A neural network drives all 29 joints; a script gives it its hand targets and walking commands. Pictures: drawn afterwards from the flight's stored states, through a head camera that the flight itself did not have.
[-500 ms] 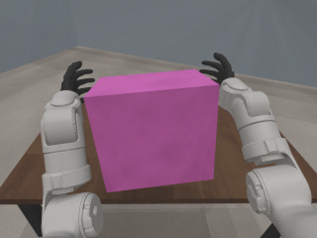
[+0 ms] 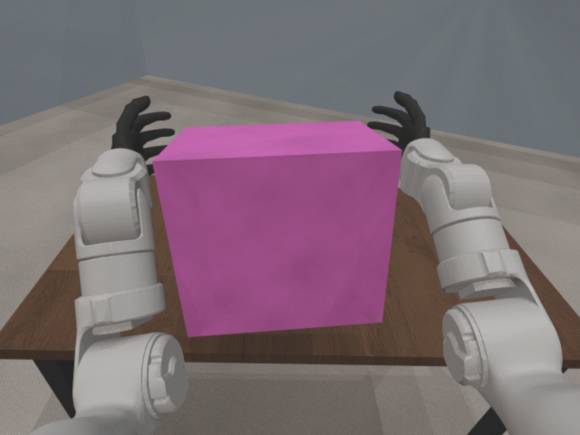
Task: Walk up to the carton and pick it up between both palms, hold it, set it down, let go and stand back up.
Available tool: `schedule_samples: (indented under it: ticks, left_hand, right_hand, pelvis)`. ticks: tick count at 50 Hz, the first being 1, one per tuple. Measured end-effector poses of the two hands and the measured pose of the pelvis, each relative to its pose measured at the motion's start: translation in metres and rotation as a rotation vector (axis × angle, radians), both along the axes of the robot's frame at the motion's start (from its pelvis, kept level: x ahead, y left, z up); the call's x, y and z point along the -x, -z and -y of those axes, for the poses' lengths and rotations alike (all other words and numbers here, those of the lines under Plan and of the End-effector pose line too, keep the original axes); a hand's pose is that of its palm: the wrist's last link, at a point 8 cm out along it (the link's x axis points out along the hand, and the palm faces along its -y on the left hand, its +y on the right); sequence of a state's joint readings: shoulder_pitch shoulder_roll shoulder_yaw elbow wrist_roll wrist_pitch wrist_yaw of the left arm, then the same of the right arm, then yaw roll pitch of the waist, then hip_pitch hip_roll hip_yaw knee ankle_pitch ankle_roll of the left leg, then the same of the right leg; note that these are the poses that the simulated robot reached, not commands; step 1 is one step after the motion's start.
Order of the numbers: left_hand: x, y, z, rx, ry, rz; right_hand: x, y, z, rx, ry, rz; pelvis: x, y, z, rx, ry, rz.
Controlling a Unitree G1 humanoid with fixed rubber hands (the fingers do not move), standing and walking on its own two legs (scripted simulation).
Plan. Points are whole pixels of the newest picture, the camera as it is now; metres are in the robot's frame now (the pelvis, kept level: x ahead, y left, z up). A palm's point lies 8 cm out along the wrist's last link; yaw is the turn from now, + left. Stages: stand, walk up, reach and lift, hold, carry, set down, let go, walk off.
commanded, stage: hold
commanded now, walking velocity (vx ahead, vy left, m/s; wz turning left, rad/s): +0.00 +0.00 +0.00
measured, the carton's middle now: (279, 220) +0.36 +0.00 +0.19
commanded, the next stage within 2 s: none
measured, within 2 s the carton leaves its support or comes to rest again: neither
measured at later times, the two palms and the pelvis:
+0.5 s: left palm (131, 164) +0.36 +0.18 +0.27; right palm (409, 153) +0.37 -0.16 +0.29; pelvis +0.00 +0.00 +0.00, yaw +0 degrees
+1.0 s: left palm (130, 163) +0.36 +0.18 +0.27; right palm (410, 152) +0.37 -0.16 +0.29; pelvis +0.00 +0.00 +0.00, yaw +0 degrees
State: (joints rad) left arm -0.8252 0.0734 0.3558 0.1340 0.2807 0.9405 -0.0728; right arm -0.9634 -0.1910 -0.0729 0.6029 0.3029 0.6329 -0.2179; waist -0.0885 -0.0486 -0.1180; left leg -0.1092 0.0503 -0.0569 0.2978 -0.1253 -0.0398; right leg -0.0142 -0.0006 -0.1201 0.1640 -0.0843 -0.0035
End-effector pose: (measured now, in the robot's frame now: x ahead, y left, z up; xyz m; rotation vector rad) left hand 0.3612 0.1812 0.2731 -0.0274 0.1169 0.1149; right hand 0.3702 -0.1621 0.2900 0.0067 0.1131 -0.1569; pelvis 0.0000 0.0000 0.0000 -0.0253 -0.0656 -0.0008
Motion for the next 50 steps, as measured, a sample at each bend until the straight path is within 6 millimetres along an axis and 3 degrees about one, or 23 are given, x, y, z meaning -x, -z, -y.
schedule_samples:
  ticks: [50]
  left_hand:
    - [0.0009, 0.0027, -0.0008, -0.001, -0.002, 0.005]
  right_hand:
    - [-0.0005, 0.0020, -0.0008, 0.004, -0.002, 0.002]
  pelvis:
    - [-0.0046, -0.0002, -0.0026, -0.001, 0.005, 0.009]
